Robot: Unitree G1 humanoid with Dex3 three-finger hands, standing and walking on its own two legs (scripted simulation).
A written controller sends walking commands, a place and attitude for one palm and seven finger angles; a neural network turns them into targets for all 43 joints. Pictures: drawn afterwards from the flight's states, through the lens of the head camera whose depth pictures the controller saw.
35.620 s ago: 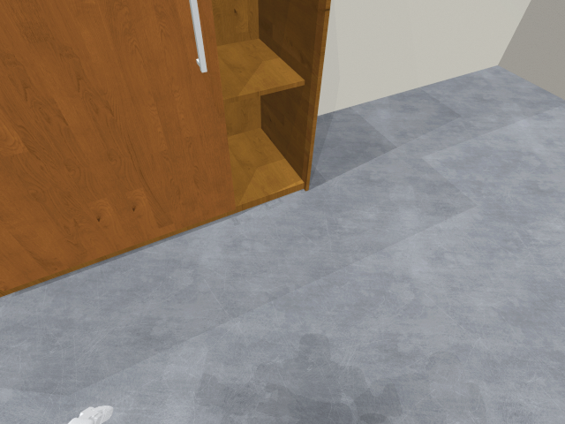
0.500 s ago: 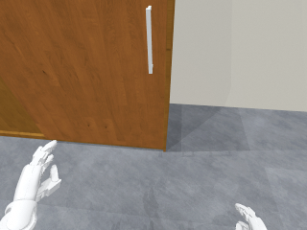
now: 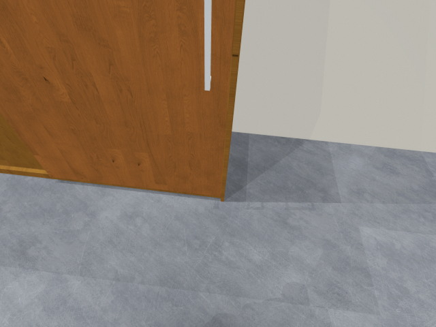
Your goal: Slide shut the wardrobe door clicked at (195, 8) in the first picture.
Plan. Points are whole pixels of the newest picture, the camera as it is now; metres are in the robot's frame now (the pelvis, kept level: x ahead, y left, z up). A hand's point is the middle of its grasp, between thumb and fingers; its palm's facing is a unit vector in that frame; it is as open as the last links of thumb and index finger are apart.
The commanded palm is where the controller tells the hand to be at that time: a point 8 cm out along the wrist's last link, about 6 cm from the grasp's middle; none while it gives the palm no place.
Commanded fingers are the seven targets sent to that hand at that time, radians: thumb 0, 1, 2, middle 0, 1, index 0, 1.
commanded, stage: let the arm hang, fingers relaxed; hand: left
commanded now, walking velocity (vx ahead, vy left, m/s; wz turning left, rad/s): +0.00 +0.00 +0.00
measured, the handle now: (208, 43) +0.80 +0.08 +0.11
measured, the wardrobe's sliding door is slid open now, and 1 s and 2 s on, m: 0.00 0.00 0.00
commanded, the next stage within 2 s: look to check the result in 0.50 s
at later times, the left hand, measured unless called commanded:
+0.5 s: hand (107, 325) +0.14 +0.23 -0.14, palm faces -0.05 -0.95 -0.32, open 7.4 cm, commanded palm none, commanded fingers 0.00 0.90 0.90 -0.20 -0.30 -0.20 -0.30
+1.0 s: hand out of the picture +0.13 +0.23 -0.15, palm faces -0.03 -0.94 -0.34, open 7.4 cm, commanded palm none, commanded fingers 0.00 0.90 0.90 -0.20 -0.30 -0.20 -0.30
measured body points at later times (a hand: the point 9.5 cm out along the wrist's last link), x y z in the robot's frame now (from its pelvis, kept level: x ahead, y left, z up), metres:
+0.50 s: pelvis +0.03 -0.01 +0.01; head +0.05 -0.01 +0.46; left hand +0.15 +0.28 -0.12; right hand +0.12 -0.30 -0.12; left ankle +0.05 +0.10 -0.74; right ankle +0.01 -0.13 -0.74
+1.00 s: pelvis +0.05 -0.02 +0.01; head +0.07 -0.02 +0.46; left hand +0.13 +0.28 -0.13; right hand +0.13 -0.31 -0.13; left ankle +0.05 +0.10 -0.74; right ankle +0.01 -0.13 -0.74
